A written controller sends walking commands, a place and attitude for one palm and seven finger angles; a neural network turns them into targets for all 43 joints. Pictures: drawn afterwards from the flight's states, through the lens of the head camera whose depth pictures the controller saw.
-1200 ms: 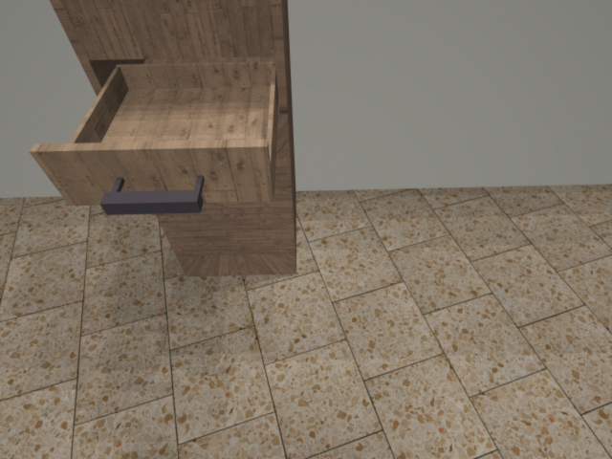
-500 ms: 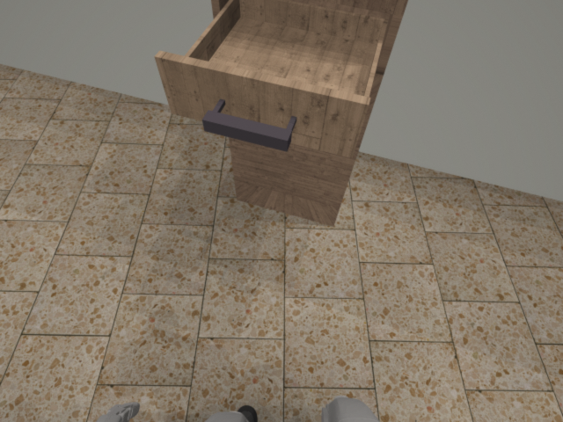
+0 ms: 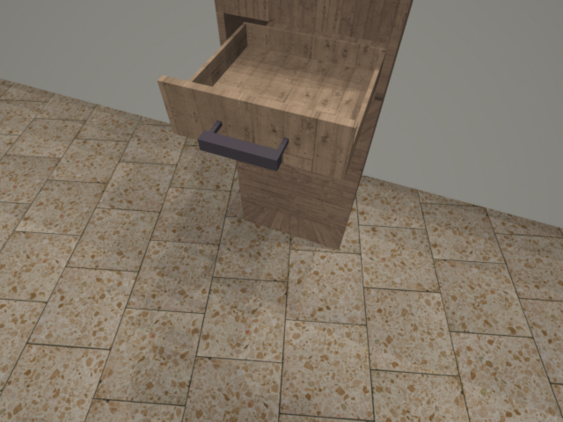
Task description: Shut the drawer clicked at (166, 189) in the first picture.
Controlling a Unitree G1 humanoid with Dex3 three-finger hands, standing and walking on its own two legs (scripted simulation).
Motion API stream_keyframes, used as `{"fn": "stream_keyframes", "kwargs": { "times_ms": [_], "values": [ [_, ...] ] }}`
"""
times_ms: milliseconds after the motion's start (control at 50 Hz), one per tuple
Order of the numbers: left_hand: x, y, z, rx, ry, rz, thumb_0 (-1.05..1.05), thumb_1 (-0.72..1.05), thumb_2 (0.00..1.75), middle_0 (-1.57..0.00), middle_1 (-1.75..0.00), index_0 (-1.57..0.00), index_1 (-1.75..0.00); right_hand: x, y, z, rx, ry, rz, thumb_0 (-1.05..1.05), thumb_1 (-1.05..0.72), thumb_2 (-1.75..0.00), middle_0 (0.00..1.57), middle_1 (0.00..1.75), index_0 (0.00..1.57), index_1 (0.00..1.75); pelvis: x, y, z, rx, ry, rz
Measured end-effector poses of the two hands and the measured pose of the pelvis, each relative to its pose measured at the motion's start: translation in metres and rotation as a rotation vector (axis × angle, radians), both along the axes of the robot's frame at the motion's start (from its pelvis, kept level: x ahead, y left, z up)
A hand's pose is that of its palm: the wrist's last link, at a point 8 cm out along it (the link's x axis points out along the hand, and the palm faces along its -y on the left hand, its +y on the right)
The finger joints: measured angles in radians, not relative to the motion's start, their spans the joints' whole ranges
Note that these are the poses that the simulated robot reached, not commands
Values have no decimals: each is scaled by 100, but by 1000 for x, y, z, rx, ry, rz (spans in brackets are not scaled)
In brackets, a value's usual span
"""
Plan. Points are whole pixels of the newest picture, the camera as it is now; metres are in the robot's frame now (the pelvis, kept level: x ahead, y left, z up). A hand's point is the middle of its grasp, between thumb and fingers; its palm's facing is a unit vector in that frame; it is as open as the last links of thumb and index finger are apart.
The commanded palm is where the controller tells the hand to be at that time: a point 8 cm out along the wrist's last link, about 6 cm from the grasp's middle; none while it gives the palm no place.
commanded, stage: stand and wait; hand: left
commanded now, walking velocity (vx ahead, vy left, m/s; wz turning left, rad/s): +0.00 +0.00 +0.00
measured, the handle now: (245, 142) +0.58 +0.11 +0.03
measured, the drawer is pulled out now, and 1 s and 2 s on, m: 0.30 0.30 0.30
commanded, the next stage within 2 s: look at it before walking up in 0.16 s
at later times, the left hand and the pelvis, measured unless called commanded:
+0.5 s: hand out of the picture +0.08 +0.21 -0.16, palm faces -0.02 -0.95 -0.30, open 7.4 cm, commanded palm none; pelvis +0.00 -0.01 +0.01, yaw -1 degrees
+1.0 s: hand out of the picture +0.08 +0.24 -0.16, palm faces -0.04 -0.95 -0.32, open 7.4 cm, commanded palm none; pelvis -0.01 +0.00 +0.01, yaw -3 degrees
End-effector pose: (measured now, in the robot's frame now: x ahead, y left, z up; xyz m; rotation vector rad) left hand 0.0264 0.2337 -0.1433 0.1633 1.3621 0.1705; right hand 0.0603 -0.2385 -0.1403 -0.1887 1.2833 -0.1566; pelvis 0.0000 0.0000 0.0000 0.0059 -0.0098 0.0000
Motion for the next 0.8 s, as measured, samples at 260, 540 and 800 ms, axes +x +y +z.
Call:
{"fn": "stream_keyframes", "kwargs": {
  "times_ms": [260,540,800],
  "values": [
    [32,13,14,56,-71,-43,1,91,89,-20,-30,-20,-30,-23,-10,0,3,38,-39,1,-91,-90,20,30,20,30,4,-6,4,-3,-11,-14],
    [45,27,21,86,-100,-76,1,91,89,-20,-30,-20,-30,-48,-31,6,-42,85,-62,1,-91,-90,20,30,20,30,1,-7,6,-4,-18,-22],
    [46,39,23,91,-108,-90,1,91,89,-21,-30,-20,-30,-27,-43,17,-85,26,-32,1,-91,-90,20,30,20,30,-3,-3,7,-6,-19,-23]
  ]
}}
